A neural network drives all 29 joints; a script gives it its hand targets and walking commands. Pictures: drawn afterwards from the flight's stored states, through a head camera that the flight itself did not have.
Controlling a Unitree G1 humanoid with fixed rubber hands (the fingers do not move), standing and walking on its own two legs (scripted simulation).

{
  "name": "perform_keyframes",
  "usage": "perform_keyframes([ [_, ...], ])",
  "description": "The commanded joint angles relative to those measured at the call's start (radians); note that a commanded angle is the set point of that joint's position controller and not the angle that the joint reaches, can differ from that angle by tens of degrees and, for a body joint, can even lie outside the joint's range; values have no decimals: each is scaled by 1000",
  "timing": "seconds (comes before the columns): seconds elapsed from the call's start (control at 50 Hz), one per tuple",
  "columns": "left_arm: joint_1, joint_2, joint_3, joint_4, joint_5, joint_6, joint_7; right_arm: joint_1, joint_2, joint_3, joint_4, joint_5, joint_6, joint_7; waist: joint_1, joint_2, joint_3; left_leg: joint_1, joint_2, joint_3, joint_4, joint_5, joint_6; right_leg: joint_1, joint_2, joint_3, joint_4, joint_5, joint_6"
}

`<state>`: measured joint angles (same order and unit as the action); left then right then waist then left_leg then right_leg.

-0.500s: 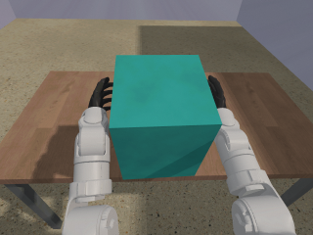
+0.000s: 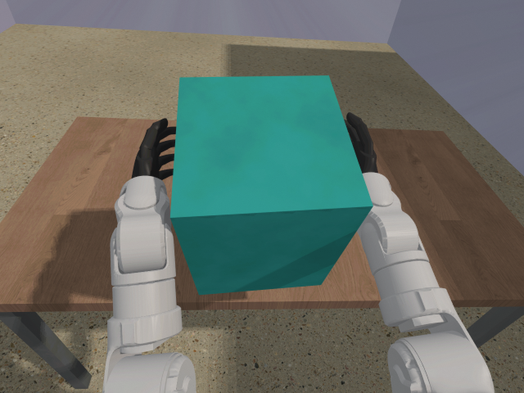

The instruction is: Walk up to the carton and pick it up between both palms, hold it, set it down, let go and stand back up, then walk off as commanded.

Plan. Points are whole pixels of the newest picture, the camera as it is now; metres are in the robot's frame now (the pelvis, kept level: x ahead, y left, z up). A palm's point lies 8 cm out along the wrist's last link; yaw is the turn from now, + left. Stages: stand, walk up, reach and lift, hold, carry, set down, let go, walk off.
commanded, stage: hold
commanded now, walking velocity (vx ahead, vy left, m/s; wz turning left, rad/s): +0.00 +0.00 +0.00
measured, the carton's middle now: (258, 193) +0.35 +0.03 +0.15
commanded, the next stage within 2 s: none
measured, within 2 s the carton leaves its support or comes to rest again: neither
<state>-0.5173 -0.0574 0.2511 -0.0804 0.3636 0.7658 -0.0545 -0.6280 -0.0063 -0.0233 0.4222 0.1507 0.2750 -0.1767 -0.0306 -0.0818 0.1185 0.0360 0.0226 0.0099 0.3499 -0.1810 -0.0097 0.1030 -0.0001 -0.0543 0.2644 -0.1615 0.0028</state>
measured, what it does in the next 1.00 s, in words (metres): stands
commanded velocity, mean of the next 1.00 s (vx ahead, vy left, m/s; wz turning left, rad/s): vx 0.00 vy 0.00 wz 0.00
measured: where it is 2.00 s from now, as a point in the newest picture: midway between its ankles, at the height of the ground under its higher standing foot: outside the picture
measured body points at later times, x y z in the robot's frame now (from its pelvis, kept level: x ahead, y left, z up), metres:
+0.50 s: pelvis +0.01 -0.01 +0.00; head -0.03 +0.02 +0.45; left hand +0.37 +0.16 +0.18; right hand +0.39 -0.14 +0.18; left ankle +0.02 +0.12 -0.75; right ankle +0.01 -0.12 -0.75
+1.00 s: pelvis -0.01 +0.00 +0.00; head -0.06 +0.02 +0.45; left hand +0.34 +0.17 +0.20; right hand +0.37 -0.13 +0.20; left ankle +0.02 +0.12 -0.75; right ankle +0.01 -0.12 -0.75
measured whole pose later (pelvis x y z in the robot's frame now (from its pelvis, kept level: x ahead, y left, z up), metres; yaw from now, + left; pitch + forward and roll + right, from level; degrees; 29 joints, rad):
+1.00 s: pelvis -0.01 +0.00 +0.00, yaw +0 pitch -12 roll -1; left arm -0.52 -0.06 0.24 -0.01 0.37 0.72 -0.05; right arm -0.63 -0.01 -0.05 0.45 0.13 0.25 -0.16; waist -0.03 -0.04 0.08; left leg 0.02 0.02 0.01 0.35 -0.17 -0.01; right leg 0.09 0.00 -0.05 0.27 -0.16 0.00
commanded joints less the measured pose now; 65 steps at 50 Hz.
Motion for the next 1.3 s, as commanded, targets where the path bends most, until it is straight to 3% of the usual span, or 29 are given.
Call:
perform_keyframes([
  [0.0, -538, -516, -503, 18, -154, -78, -133, -556, 434, 253, -153, 36, -43, 91, -145, 150, -304, 19, -41, 40, -79, 141, -50, 8, 46, -44, -35, 46, 2],
  [0.04, -537, -487, -417, 73, -102, -65, -151, -556, 419, 197, -84, -5, -34, 109, -138, 88, -223, -41, -27, 36, -132, 6, -20, 18, 46, -53, -26, -11, 9],
  [0.1, -587, -464, -351, 133, -77, -73, -170, -590, 424, 170, -48, -40, -28, 129, -122, 70, -162, -137, -25, 45, -196, -162, 18, 22, 50, -66, -9, -110, 17],
  [0.16, -633, -444, -332, 154, -87, -97, -178, -620, 458, 173, -47, -57, -39, 142, -105, 36, -193, -140, -33, 58, -198, -169, 37, 5, 45, -62, -12, -128, 29],
  [0.18, -664, -446, -326, 168, -86, -107, -174, -644, 472, 174, -31, -54, -47, 145, -93, 56, -174, -167, -38, 66, -203, -189, 40, -18, 41, -50, -18, -152, 29],
  [0.22, -692, -495, -388, 116, -140, -146, -152, -714, 516, 223, -136, -28, -86, 146, -87, 57, -284, -118, -42, 58, -160, -71, 24, -33, 43, -57, -1, -65, 29],
  [0.24, -729, -495, -391, 80, -155, -166, -138, -734, 556, 270, -150, -16, -98, 145, -59, 36, -339, -94, -48, 60, -133, -21, 28, -17, 35, -45, -5, -37, 28],
  [0.26, -732, -508, -442, 56, -188, -182, -126, -717, 568, 297, -162, -6, -104, 141, -80, 51, -367, -45, -53, 55, -111, 47, 14, -27, 35, -48, -2, 21, 31],
  [0.28, -748, -531, -476, -7, -209, -198, -112, -714, 582, 330, -181, 21, -110, 138, -70, 69, -445, -5, -56, 51, -86, 120, 7, -10, 41, -43, 5, 77, 28],
  [0.32, -754, -547, -536, -38, -240, -204, -93, -704, 584, 369, -211, 39, -113, 118, -90, 91, -502, 53, -60, 47, -45, 235, -11, 3, 41, -44, 16, 187, 34],
  [0.36, -732, -531, -528, -30, -226, -198, -88, -668, 573, 392, -207, 57, -106, 107, -85, 89, -484, 57, -67, 43, -40, 228, -5, 2, 43, -39, 0, 189, 41],
  [0.38, -703, -528, -520, -32, -229, -193, -90, -648, 572, 387, -209, 52, -105, 100, -93, 65, -497, 72, -68, 36, -33, 256, -2, 16, 44, -39, 5, 227, 43],
  [0.42, -655, -539, -558, -87, -232, -186, -90, -595, 564, 420, -243, 84, -97, 78, -111, 93, -522, 99, -68, 26, -7, 366, -19, 64, 50, -35, 25, 353, 48],
  [0.52, -443, -486, -475, -52, -155, -120, -129, -494, 503, 441, -250, 110, -45, 43, -108, 69, -361, 87, -72, 30, -8, 434, -28, 122, 46, -25, 26, 480, 60],
  [0.54, -460, -483, -481, -57, -148, -107, -141, -486, 482, 422, -235, 103, -37, 41, -125, 66, -347, 82, -74, 36, -14, 420, -32, 124, 47, -28, 20, 459, 58],
  [0.56, -416, -462, -442, -22, -126, -89, -149, -483, 474, 408, -233, 100, -28, 38, -110, 44, -311, 74, -72, 36, -24, 388, -23, 126, 47, -27, 15, 436, 62],
  [0.6, -467, -444, -434, -40, -121, -77, -168, -480, 453, 374, -199, 79, -8, 46, -126, 63, -289, 82, -66, 48, -45, 342, -27, 93, 43, -36, -2, 351, 49],
  [0.64, -484, -443, -431, -12, -124, -64, -172, -541, 454, 370, -227, 75, -12, 51, -116, 67, -296, 41, -68, 57, -58, 272, -17, 92, 37, -34, -14, 266, 44],
  [0.76, -627, -530, -549, -86, -195, -113, -127, -619, 497, 351, -227, 89, -53, 81, -121, 174, -426, 68, -52, 31, -27, 334, -53, 26, 52, -42, -2, 206, 20],
  [0.8, -636, -528, -548, -93, -195, -123, -113, -624, 490, 351, -234, 78, -66, 85, -115, 162, -451, 84, -49, 30, -28, 331, -52, 25, 51, -52, 2, 197, 15],
  [0.84, -623, -534, -515, -7, -171, -121, -115, -620, 485, 315, -187, 59, -70, 96, -116, 157, -366, 46, -51, 32, -54, 224, -43, -1, 46, -50, -18, 102, 13],
  [0.88, -614, -499, -473, 9, -160, -128, -115, -620, 496, 314, -189, 42, -77, 105, -99, 99, -369, 16, -56, 39, -72, 152, -16, 18, 43, -47, -26, 86, 18],
  [0.96, -592, -473, -366, 128, -88, -106, -145, -587, 445, 199, -37, -22, -56, 126, -109, 78, -187, -75, -45, 52, -153, -51, 10, -26, 31, -56, -35, -70, 15],
  [0.98, -563, -467, -335, 152, -74, -99, -152, -611, 455, 216, -59, -32, -56, 126, -90, 33, -197, -85, -42, 60, -159, -64, 32, -4, 34, -53, -38, -70, 20],
  [1.04, -608, -464, -335, 150, -92, -110, -165, -609, 468, 202, -45, -35, -51, 131, -103, 44, -208, -91, -39, 59, -172, -93, 39, -30, 38, -61, -28, -96, 27],
  [1.08, -623, -445, -323, 154, -104, -128, -161, -654, 496, 235, -82, -32, -64, 133, -72, 24, -209, -78, -55, 65, -155, -52, 45, -48, 24, -52, -38, -86, 31],
  [1.14, -695, -496, -436, 42, -170, -168, -135, -688, 550, 303, -166, 5, -96, 125, -84, 54, -360, -18, -52, 59, -101, 87, 14, -17, 35, -47, -8, 48, 31],
  [1.26, -694, -561, -591, -92, -221, -187, -83, -626, 517, 367, -200, 73, -114, 106, -119, 170, -506, 126, -50, 18, -13, 345, -47, -17, 55, -54, 2, 203, 23],
  [1.28, -664, -557, -583, -82, -224, -186, -75, -621, 534, 386, -213, 80, -112, 100, -105, 154, -502, 120, -50, 19, -5, 367, -41, -6, 53, -51, 5, 220, 27],
])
